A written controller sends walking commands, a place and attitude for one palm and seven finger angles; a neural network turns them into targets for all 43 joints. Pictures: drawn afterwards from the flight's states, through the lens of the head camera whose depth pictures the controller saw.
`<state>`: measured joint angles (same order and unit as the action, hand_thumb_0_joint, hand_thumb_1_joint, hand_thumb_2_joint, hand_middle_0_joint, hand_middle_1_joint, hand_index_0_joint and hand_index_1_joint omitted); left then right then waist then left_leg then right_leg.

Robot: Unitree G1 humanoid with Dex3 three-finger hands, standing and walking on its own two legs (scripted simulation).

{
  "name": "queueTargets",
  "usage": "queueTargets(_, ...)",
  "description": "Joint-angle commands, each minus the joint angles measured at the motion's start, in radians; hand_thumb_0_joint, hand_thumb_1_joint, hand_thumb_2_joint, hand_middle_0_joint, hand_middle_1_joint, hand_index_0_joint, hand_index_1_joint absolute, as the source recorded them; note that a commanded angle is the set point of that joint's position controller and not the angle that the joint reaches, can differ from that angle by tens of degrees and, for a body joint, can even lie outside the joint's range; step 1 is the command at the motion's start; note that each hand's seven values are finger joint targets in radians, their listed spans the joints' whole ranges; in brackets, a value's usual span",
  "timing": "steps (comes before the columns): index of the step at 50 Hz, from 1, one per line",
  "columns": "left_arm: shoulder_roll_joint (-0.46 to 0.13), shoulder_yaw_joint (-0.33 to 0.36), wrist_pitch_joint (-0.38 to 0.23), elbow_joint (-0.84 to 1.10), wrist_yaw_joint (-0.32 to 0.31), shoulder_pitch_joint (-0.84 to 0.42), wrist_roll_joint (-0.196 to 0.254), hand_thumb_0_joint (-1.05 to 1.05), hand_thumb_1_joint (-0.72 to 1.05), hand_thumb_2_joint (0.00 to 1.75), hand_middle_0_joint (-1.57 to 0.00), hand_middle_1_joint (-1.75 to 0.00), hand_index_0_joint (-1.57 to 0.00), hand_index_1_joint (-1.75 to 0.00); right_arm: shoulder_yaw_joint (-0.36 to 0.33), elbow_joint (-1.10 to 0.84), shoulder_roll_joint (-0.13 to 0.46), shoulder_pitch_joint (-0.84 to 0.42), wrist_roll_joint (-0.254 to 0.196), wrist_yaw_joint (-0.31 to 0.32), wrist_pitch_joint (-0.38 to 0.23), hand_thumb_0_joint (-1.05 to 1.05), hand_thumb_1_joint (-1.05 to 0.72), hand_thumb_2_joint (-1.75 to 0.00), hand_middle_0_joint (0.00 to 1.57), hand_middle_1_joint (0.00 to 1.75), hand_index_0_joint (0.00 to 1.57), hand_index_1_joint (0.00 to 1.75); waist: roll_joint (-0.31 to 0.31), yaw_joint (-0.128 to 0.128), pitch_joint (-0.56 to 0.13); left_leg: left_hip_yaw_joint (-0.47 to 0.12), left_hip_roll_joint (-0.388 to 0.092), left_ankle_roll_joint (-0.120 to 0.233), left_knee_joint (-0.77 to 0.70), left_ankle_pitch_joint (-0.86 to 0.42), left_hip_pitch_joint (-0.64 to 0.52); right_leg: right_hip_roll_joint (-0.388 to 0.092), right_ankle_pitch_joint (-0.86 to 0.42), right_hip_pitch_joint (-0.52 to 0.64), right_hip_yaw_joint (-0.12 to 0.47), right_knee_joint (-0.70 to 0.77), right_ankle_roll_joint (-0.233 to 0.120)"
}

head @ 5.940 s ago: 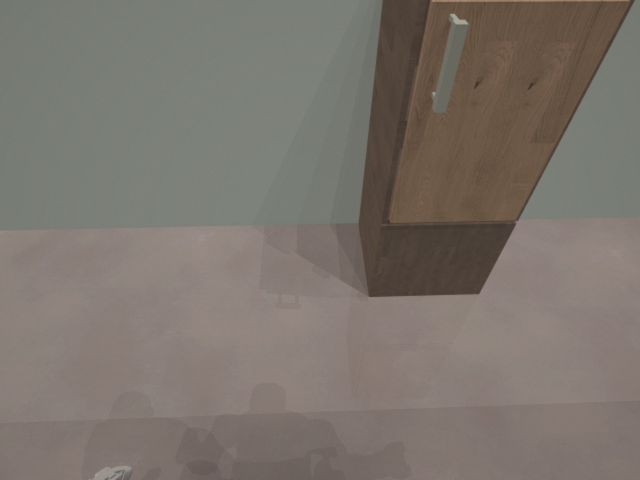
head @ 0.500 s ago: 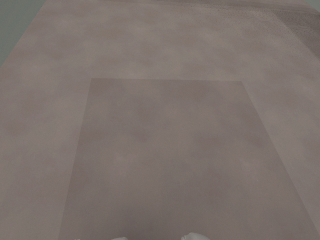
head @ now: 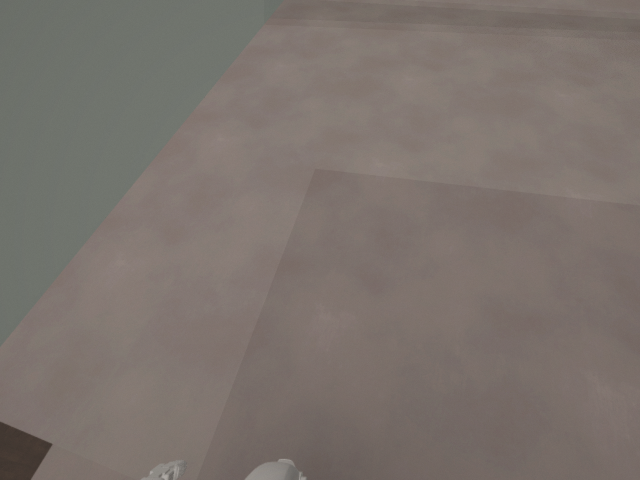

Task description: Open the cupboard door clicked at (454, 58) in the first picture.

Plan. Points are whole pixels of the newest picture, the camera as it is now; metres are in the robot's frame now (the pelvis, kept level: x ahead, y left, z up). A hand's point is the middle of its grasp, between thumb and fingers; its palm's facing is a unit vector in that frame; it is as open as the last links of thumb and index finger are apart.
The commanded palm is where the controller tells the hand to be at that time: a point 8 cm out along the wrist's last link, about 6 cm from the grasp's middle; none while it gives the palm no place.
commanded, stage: turn to face it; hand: left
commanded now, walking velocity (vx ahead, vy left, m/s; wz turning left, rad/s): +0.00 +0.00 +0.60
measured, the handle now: out of the picture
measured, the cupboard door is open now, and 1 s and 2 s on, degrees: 0 0 0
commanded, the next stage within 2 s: none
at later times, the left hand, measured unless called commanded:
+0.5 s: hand out of the picture -0.02 +0.27 -0.17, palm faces +0.34 -0.90 -0.26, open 7.4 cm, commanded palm none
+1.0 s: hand out of the picture -0.03 +0.21 -0.14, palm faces +0.57 -0.78 -0.27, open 7.4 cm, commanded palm none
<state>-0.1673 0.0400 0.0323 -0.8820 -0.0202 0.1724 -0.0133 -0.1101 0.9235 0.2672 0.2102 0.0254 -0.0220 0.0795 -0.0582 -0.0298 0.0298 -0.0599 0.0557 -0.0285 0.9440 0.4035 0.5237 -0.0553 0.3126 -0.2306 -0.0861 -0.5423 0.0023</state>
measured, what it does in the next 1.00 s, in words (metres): steps on the spot, turning left: left foot, then right foot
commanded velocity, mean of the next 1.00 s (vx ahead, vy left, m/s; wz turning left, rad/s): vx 0.00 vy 0.00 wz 0.60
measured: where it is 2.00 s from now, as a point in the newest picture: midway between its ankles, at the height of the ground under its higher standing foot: outside the picture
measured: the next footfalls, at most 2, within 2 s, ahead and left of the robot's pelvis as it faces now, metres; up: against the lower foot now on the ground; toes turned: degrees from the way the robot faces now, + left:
left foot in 0.32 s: +0.00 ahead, +0.15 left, +0.00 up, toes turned +18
right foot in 0.76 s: +0.08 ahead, -0.08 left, +0.00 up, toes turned +24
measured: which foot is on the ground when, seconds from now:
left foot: up 0.00-0.30, down 0.32-0.76, up 0.78-1.00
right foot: down 0.00-0.32, up 0.34-0.74, down 0.76-1.00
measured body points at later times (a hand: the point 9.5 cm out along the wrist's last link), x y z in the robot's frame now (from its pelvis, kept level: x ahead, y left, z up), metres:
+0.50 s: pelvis -0.01 +0.04 +0.00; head +0.03 +0.07 +0.45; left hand -0.04 +0.32 -0.15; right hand +0.16 -0.18 -0.13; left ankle -0.04 +0.14 -0.73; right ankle +0.00 -0.11 -0.66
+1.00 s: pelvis +0.00 +0.00 +0.01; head +0.04 -0.01 +0.45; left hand -0.06 +0.25 -0.12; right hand +0.20 -0.20 -0.15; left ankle -0.10 +0.11 -0.65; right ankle +0.05 -0.10 -0.73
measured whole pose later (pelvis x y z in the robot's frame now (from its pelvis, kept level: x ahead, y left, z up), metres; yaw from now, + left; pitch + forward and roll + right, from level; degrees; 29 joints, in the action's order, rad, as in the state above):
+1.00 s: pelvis +0.00 +0.00 +0.01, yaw +37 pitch -1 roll +2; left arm -0.17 0.02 0.02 -0.87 -0.02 0.20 -0.02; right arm -0.10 0.94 0.28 0.22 0.02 -0.04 0.09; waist -0.04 -0.04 0.07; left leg -0.01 -0.03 -0.08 1.13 0.37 0.50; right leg -0.11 0.31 -0.18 -0.19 -0.51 -0.01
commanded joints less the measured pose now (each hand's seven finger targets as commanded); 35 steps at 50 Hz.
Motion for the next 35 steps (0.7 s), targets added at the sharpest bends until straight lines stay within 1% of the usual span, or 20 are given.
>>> queueTargets(1,-0.182,0.043,-0.040,0.089,-0.015,-0.067,-0.007,0.00,0.90,0.90,-0.20,-0.30,-0.20,-0.30,-0.015,-0.071,0.067,-0.004,0.004,-0.010,-0.017,0.00,-0.90,-0.90,0.20,0.30,0.20,0.30,0.241,-0.017,0.066,0.037,-0.082,-0.038,0.288,-0.056,0.090,-0.250,-0.134,-0.042,0.122,0.273,-0.080)
queueTargets(3,-0.188,0.044,-0.042,0.074,-0.016,-0.014,-0.010,0.00,0.90,0.90,-0.20,-0.30,-0.20,-0.30,-0.009,-0.073,0.056,-0.025,-0.003,-0.013,-0.018,0.00,-0.90,-0.90,0.20,0.30,0.20,0.30,0.226,0.007,0.043,0.064,-0.088,-0.049,0.226,-0.052,0.087,-0.252,-0.219,0.036,0.074,0.245,-0.083)
queueTargets(9,-0.248,0.059,-0.035,0.031,-0.012,0.107,-0.018,0.00,0.90,0.90,-0.20,-0.30,-0.20,-0.30,0.016,-0.112,0.037,-0.152,-0.009,-0.013,-0.027,0.00,-0.90,-0.90,0.20,0.30,0.20,0.30,0.264,0.081,-0.022,0.138,-0.095,-0.057,-0.083,0.037,-0.005,-0.307,-0.451,0.172,0.029,0.162,-0.115)
queueTargets(11,-0.267,0.067,-0.031,0.030,-0.011,0.110,-0.019,0.00,0.90,0.90,-0.20,-0.30,-0.20,-0.30,0.022,-0.114,0.036,-0.141,-0.013,-0.011,-0.036,0.00,-0.90,-0.90,0.20,0.30,0.20,0.30,0.299,0.086,-0.054,0.164,-0.086,-0.042,-0.183,0.047,-0.078,-0.321,-0.533,0.185,0.016,0.115,-0.115)
queueTargets(12,-0.273,0.070,-0.029,0.028,-0.010,0.101,-0.018,0.00,0.90,0.90,-0.20,-0.30,-0.20,-0.30,0.023,-0.107,0.039,-0.112,-0.015,-0.009,-0.040,0.00,-0.90,-0.90,0.20,0.30,0.20,0.30,0.296,0.073,-0.079,0.175,-0.079,-0.035,-0.248,0.022,-0.115,-0.321,-0.557,0.197,-0.003,0.079,-0.104)
queueTargets(13,-0.271,0.070,-0.027,0.022,-0.008,0.093,-0.016,0.00,0.90,0.90,-0.20,-0.30,-0.20,-0.30,0.021,-0.102,0.047,-0.087,-0.015,-0.008,-0.045,0.00,-0.90,-0.90,0.20,0.30,0.20,0.30,0.292,0.061,-0.092,0.185,-0.073,-0.031,-0.344,-0.031,-0.164,-0.312,-0.564,0.199,-0.033,0.030,-0.080)
queueTargets(14,-0.268,0.073,-0.023,0.023,-0.006,0.091,-0.008,0.00,0.90,0.90,-0.20,-0.30,-0.20,-0.30,0.016,-0.092,0.068,-0.044,-0.012,-0.007,-0.051,0.00,-0.90,-0.90,0.20,0.30,0.20,0.30,0.249,0.037,-0.118,0.181,-0.070,-0.021,-0.462,-0.157,-0.270,-0.292,-0.528,0.149,-0.071,-0.048,-0.041)
queueTargets(15,-0.247,0.069,-0.019,0.034,-0.002,0.092,0.001,0.00,0.90,0.90,-0.20,-0.30,-0.20,-0.30,0.001,-0.073,0.130,0.023,-0.009,-0.005,-0.060,0.00,-0.90,-0.90,0.20,0.30,0.20,0.30,0.113,-0.004,-0.165,0.095,-0.131,0.009,-0.546,-0.357,-0.463,-0.256,-0.402,0.009,-0.103,-0.211,0.011)
queueTargets(16,-0.176,0.054,-0.019,0.079,0.007,0.071,0.008,0.00,0.90,0.90,-0.20,-0.30,-0.20,-0.30,-0.030,-0.068,0.249,0.093,-0.005,0.004,-0.070,0.00,-0.90,-0.90,0.20,0.30,0.20,0.30,-0.224,-0.048,-0.194,-0.273,-0.414,0.139,-0.543,-0.795,-0.655,-0.110,0.172,-0.324,-0.121,-0.437,0.096)
queueTargets(17,-0.160,0.041,-0.010,0.107,0.001,-0.003,-0.001,0.00,0.90,0.90,-0.20,-0.30,-0.20,-0.30,-0.036,-0.037,0.282,0.166,-0.016,0.011,-0.061,0.00,-0.90,-0.90,0.20,0.30,0.20,0.30,-0.222,-0.079,-0.203,-0.308,-0.495,0.236,-0.530,-1.020,-0.626,-0.083,0.371,-0.377,-0.013,-0.563,0.096)
queueTargets(18,-0.171,0.043,-0.001,0.106,-0.003,-0.029,-0.004,0.00,0.90,0.90,-0.20,-0.30,-0.20,-0.30,-0.026,-0.031,0.252,0.152,-0.011,0.016,-0.058,0.00,-0.90,-0.90,0.20,0.30,0.20,0.30,-0.134,-0.066,-0.164,-0.228,-0.465,0.240,-0.532,-0.886,-0.561,-0.101,0.320,-0.366,0.030,-0.615,0.084)
queueTargets(19,-0.159,0.049,-0.001,0.093,-0.004,-0.046,-0.004,0.00,0.90,0.90,-0.20,-0.30,-0.20,-0.30,-0.019,-0.039,0.216,0.108,-0.007,0.028,-0.065,0.00,-0.90,-0.90,0.20,0.30,0.20,0.30,-0.180,-0.059,-0.123,-0.229,-0.408,0.225,-0.545,-0.836,-0.509,-0.099,0.261,-0.389,0.051,-0.638,0.087)
queueTargets(20,-0.169,0.054,-0.001,0.078,0.000,-0.045,0.000,0.00,0.90,0.90,-0.20,-0.30,-0.20,-0.30,-0.008,-0.055,0.188,0.040,-0.004,0.034,-0.064,0.00,-0.90,-0.90,0.20,0.30,0.20,0.30,-0.172,-0.032,-0.078,-0.195,-0.363,0.207,-0.550,-0.771,-0.447,-0.095,0.198,-0.376,0.068,-0.645,0.090)
queueTargets(22,-0.173,0.055,-0.001,0.056,0.009,-0.003,0.001,0.00,0.90,0.90,-0.20,-0.30,-0.20,-0.30,0.006,-0.080,0.162,-0.040,-0.003,0.033,-0.067,0.00,-0.90,-0.90,0.20,0.30,0.20,0.30,-0.120,0.008,-0.053,-0.133,-0.297,0.176,-0.563,-0.710,-0.389,-0.077,0.121,-0.322,0.066,-0.614,0.092)
queueTargets(23,-0.170,0.054,-0.003,0.050,0.012,0.005,0.000,0.00,0.90,0.90,-0.20,-0.30,-0.20,-0.30,0.006,-0.082,0.158,-0.039,-0.004,0.033,-0.070,0.00,-0.90,-0.90,0.20,0.30,0.20,0.30,-0.088,0.011,-0.070,-0.129,-0.282,0.170,-0.565,-0.701,-0.396,-0.067,0.100,-0.308,0.062,-0.595,0.094)
queueTargets(26,-0.164,0.052,0.000,0.061,0.008,-0.014,0.002,0.00,0.90,0.90,-0.20,-0.30,-0.20,-0.30,0.001,-0.079,0.167,-0.015,-0.003,0.031,-0.068,0.00,-0.90,-0.90,0.20,0.30,0.20,0.30,-0.062,0.000,-0.086,-0.174,-0.282,0.187,-0.576,-0.631,-0.410,-0.046,0.102,-0.286,0.069,-0.504,0.100)
queueTargets(31,-0.149,0.046,-0.005,0.097,0.002,-0.056,0.006,0.00,0.90,0.90,-0.20,-0.30,-0.20,-0.30,-0.008,-0.077,0.175,-0.006,0.002,0.027,-0.058,0.00,-0.90,-0.90,0.20,0.30,0.20,0.30,-0.088,-0.010,-0.086,-0.260,-0.271,0.201,-0.558,-0.592,-0.387,-0.006,0.130,-0.216,0.071,-0.312,0.092)
queueTargets(33,-0.151,0.044,-0.011,0.097,0.000,-0.022,0.009,0.00,0.90,0.90,-0.20,-0.30,-0.20,-0.30,-0.010,-0.085,0.175,-0.033,0.002,0.025,-0.054,0.00,-0.90,-0.90,0.20,0.30,0.20,0.30,-0.115,0.008,-0.095,-0.280,-0.255,0.191,-0.526,-0.625,-0.345,0.021,0.115,-0.124,0.063,-0.188,0.085)
queueTargets(34,-0.153,0.045,-0.014,0.092,-0.002,-0.001,0.012,0.00,0.90,0.90,-0.20,-0.30,-0.20,-0.30,-0.012,-0.089,0.172,-0.041,0.002,0.024,-0.053,0.00,-0.90,-0.90,0.20,0.30,0.20,0.30,-0.103,0.017,-0.093,-0.291,-0.241,0.181,-0.508,-0.618,-0.309,0.033,0.072,-0.064,0.055,-0.119,0.081)
queueTargets(35,-0.159,0.047,-0.020,0.084,-0.003,0.040,0.013,0.00,0.90,0.90,-0.20,-0.30,-0.20,-0.30,-0.014,-0.095,0.170,-0.058,-0.002,0.023,-0.051,0.00,-0.90,-0.90,0.20,0.30,0.20,0.30,-0.092,0.043,-0.107,-0.282,-0.220,0.156,-0.471,-0.569,-0.258,0.033,-0.019,0.027,0.051,-0.008,0.079)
